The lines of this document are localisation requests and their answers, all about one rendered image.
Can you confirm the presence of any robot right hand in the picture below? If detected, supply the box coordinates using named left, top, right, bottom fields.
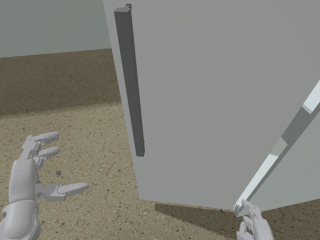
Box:
left=236, top=199, right=275, bottom=240

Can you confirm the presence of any robot left hand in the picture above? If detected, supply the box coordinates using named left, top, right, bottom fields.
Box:
left=8, top=131, right=89, bottom=205

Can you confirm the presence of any fridge door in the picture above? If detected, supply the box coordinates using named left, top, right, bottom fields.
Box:
left=103, top=0, right=320, bottom=210

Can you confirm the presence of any robot left forearm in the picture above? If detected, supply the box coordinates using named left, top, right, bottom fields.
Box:
left=0, top=200, right=41, bottom=240

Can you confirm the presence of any handle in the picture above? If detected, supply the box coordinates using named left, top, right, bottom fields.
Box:
left=114, top=3, right=145, bottom=157

